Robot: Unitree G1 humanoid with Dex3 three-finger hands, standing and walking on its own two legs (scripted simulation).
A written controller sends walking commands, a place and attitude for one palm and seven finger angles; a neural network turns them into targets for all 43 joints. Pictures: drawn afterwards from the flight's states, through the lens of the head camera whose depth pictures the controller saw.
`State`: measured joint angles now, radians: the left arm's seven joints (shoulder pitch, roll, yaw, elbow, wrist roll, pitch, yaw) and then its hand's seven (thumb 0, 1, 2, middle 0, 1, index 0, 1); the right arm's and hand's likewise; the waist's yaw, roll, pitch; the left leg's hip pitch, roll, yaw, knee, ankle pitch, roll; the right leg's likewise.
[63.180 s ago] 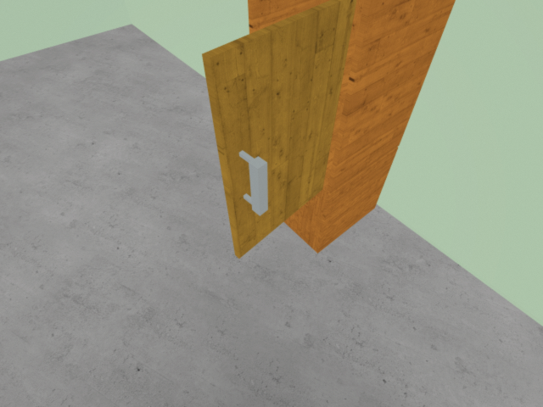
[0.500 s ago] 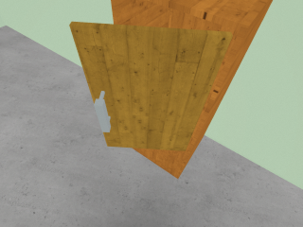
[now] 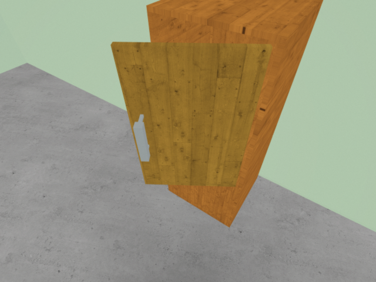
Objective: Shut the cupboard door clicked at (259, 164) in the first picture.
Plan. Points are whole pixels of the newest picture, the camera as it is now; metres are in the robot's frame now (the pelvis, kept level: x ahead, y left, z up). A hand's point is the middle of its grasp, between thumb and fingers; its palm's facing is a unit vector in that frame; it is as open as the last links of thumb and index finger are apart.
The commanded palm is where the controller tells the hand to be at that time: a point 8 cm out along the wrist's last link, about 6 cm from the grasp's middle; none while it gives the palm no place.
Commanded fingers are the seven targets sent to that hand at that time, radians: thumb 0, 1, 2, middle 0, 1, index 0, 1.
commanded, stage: come to a stop and stand still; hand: left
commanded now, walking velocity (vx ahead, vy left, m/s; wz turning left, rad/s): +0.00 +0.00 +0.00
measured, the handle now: (143, 138) +0.54 +0.18 -0.03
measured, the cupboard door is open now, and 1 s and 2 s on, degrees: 32 32 32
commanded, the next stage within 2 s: look again from close up in 1.36 s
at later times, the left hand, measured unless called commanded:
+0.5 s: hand out of the picture -0.05 +0.17 -0.19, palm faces +0.06 -0.99 -0.15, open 7.4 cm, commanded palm none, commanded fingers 0.00 0.90 0.90 -0.20 -0.30 -0.20 -0.30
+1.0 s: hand out of the picture -0.16 +0.18 -0.17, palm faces +0.02 -0.99 -0.17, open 7.4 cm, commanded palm none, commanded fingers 0.00 0.90 0.90 -0.20 -0.30 -0.20 -0.30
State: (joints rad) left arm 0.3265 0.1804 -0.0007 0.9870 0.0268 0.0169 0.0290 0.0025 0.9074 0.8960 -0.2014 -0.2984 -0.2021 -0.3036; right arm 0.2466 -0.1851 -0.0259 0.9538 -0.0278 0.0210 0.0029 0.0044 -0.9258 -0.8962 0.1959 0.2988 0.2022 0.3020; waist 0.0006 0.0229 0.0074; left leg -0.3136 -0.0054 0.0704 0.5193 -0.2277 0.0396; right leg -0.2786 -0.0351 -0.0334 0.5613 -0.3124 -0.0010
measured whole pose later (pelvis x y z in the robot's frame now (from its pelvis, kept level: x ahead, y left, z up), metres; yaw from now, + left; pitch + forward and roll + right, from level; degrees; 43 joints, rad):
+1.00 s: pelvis -0.11 +0.02 +0.00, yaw -1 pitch -1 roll -1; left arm 0.42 0.14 0.00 1.09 0.01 0.01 0.04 0.00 0.91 0.90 -0.20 -0.30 -0.20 -0.30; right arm 0.32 -0.17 -0.03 1.07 -0.01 0.01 -0.02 0.02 -0.93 -0.90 0.19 0.30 0.20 0.30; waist -0.02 0.00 0.01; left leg -0.31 -0.02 0.00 0.48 -0.16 0.02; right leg -0.12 0.03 -0.03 0.46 -0.33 -0.02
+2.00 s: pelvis -0.09 +0.01 +0.01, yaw -2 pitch -1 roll +1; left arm 0.35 0.11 -0.02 1.10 0.01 -0.03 0.03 0.00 0.91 0.90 -0.20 -0.30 -0.20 -0.30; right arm 0.27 -0.14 0.01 1.14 -0.01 -0.02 -0.03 0.02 -0.93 -0.90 0.19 0.30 0.20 0.30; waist 0.00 -0.01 0.03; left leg -0.25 -0.02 0.02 0.40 -0.13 0.01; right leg -0.08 0.02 -0.02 0.41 -0.32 -0.03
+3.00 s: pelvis +0.11 -0.04 +0.00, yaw +2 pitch -1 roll -1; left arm 0.33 0.15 0.03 1.06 0.02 -0.02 0.02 0.00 0.94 0.90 -0.20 -0.30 -0.20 -0.30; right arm 0.18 -0.19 -0.03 1.02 -0.02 -0.04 -0.01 0.01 -0.92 -0.90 0.19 0.30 0.20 0.30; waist 0.03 -0.01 0.05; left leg -0.34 0.05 0.10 0.55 -0.13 0.00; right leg -0.16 -0.03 -0.12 0.53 -0.35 0.00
